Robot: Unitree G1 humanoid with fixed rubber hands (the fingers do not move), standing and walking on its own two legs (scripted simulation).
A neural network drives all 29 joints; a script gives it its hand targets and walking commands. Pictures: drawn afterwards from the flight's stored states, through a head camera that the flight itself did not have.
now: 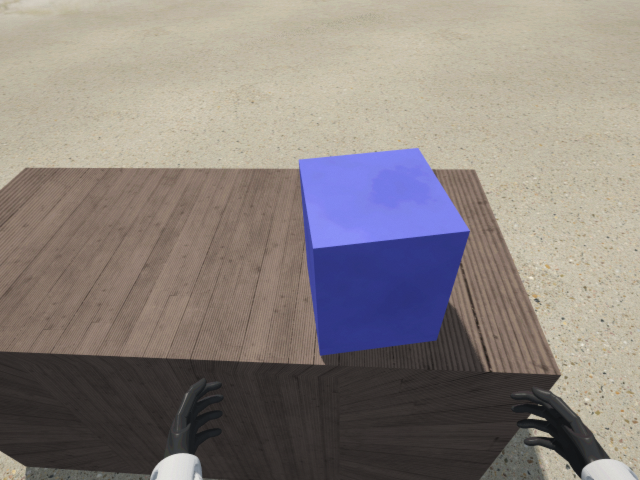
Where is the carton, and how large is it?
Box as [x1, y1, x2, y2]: [299, 148, 469, 355]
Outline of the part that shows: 418,148 299,160 307,265 320,355 436,340 469,230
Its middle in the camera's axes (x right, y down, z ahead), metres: +0.09 +0.03 +0.64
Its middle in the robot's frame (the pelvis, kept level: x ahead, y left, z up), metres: +0.46 -0.04 +0.02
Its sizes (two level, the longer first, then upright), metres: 0.210 0.200 0.250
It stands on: a pedestal, 0.66 m high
